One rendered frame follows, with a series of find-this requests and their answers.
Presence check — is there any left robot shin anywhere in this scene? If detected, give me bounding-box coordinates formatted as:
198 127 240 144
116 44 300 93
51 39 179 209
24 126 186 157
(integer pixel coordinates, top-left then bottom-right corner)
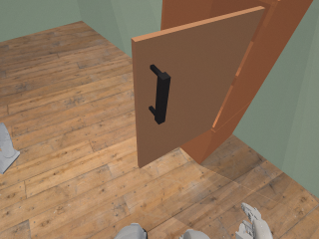
131 223 143 229

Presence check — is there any robot left thigh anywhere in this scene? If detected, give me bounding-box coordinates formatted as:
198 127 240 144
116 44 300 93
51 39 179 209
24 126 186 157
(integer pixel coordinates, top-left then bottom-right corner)
114 225 147 239

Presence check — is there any cupboard door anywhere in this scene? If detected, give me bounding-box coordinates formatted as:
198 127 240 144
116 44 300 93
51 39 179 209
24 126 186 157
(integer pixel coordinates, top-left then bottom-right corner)
131 6 265 168

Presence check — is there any handle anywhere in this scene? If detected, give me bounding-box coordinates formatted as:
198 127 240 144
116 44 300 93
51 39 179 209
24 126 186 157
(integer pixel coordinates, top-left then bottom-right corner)
149 64 171 124

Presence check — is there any robot left hand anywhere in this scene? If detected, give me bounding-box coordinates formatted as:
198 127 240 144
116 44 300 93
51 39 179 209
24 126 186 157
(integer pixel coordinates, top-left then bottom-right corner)
0 122 20 174

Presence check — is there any robot right hand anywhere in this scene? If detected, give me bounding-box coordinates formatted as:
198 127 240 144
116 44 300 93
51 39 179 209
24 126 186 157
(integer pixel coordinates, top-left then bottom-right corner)
235 202 273 239

